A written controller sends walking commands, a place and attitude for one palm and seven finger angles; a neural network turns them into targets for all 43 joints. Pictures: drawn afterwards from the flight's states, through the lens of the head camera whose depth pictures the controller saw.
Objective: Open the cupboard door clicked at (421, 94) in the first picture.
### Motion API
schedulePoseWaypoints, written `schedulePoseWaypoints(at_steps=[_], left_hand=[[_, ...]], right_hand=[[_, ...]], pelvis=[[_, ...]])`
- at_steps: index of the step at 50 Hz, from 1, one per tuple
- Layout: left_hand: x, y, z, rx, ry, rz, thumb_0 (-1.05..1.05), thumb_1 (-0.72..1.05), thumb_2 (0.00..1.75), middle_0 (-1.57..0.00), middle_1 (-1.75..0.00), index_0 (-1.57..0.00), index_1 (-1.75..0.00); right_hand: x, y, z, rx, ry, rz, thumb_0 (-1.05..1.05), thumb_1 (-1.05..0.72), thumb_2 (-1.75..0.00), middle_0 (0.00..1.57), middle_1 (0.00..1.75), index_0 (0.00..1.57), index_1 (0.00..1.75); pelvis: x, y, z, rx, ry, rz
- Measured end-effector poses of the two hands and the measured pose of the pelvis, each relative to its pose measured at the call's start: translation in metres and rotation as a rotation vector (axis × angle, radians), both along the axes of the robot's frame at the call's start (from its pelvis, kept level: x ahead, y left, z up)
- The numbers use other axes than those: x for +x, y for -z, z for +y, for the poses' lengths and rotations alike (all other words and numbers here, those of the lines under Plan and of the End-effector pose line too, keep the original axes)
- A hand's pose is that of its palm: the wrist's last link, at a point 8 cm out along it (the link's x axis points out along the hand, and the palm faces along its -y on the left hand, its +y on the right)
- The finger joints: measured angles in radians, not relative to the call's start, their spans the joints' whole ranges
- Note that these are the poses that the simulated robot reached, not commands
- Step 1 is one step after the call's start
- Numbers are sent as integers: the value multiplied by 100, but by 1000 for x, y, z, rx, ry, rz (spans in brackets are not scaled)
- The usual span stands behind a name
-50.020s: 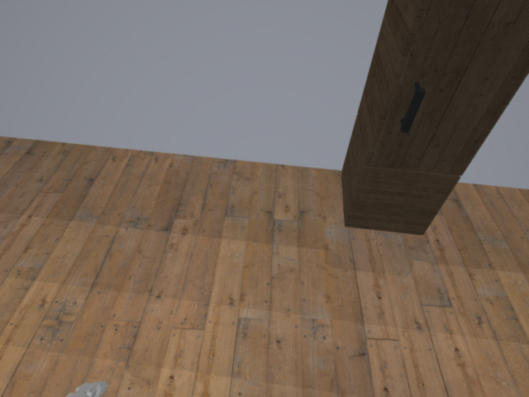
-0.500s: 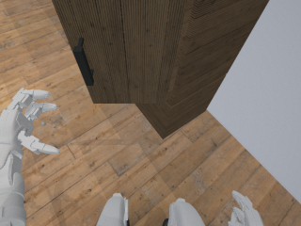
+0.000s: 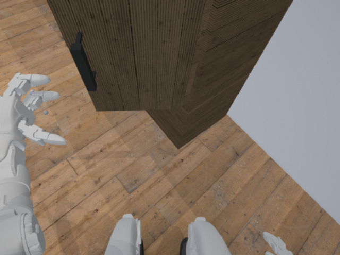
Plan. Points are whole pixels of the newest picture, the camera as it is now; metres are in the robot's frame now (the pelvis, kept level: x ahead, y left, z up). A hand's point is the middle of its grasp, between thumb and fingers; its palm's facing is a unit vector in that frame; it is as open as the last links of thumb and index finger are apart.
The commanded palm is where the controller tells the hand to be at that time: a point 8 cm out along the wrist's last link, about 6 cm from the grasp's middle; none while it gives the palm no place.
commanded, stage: move the hooked fingers beside the handle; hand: left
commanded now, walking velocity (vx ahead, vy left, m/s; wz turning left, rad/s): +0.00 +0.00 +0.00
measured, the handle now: (86, 63) +0.58 +0.23 +0.04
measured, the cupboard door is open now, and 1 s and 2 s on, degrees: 56 56 56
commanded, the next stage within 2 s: slide the fingers in behind the handle in 1.52 s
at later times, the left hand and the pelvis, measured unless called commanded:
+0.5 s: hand (53, 88) +0.47 +0.28 +0.06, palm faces +0.07 -1.00 -0.03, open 13.9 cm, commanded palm +0.46 +0.32 +0.04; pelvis +0.00 +0.00 -0.01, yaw -1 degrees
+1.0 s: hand (58, 80) +0.51 +0.29 +0.04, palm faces +0.06 -1.00 -0.03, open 13.9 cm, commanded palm +0.50 +0.32 +0.04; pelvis +0.00 +0.01 -0.02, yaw -2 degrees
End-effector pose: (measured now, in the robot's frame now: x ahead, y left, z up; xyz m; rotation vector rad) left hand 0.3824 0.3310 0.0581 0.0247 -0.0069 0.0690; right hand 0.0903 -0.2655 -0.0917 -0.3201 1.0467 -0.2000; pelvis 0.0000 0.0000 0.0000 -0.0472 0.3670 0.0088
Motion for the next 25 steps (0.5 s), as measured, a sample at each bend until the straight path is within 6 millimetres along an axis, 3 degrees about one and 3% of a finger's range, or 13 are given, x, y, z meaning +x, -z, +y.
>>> schedulePoseWaypoints(at_steps=[25], left_hand=[[67, 1, 2, 8, 1, -3, -2, -50, 30, -30, -120, -30, -120]], right_hand=[[-57, 12, -4, -28, 77, 213, 1, -90, -90, 21, 30, 20, 30]], pelvis=[[-4, 13, 4, -19, 9, 62]])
